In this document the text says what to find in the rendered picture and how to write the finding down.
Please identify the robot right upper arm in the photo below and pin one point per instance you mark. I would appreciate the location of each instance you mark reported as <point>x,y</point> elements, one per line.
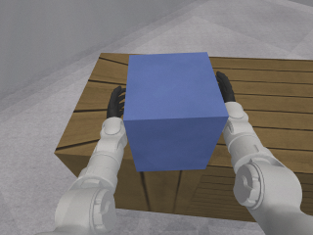
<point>272,195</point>

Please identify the robot right forearm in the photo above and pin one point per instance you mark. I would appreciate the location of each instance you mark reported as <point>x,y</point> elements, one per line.
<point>242,142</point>

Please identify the robot left upper arm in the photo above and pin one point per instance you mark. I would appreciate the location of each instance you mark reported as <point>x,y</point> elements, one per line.
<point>84,211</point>

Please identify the robot left hand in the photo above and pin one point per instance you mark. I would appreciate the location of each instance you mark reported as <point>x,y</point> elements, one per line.
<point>113,110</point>

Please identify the pedestal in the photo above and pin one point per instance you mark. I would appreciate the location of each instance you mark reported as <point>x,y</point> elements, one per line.
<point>276,95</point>

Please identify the robot right hand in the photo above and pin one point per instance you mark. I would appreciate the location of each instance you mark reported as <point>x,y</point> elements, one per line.
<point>225,87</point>

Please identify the robot left forearm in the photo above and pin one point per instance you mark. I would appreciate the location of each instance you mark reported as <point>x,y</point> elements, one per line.
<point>106,158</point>

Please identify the carton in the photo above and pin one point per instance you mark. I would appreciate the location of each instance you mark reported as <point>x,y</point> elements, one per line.
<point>174,112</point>

